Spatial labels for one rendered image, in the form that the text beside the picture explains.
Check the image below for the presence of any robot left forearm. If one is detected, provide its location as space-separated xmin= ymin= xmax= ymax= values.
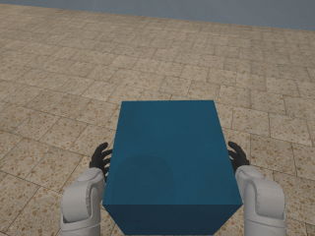
xmin=60 ymin=167 xmax=106 ymax=236

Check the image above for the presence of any robot right forearm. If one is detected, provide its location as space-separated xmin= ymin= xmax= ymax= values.
xmin=234 ymin=165 xmax=287 ymax=236

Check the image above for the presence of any robot right hand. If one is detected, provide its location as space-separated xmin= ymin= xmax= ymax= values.
xmin=227 ymin=141 xmax=250 ymax=174

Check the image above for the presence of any carton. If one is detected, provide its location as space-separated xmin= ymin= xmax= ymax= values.
xmin=102 ymin=99 xmax=243 ymax=236

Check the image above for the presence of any robot left hand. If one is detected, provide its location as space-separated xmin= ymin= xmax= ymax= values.
xmin=89 ymin=142 xmax=112 ymax=183

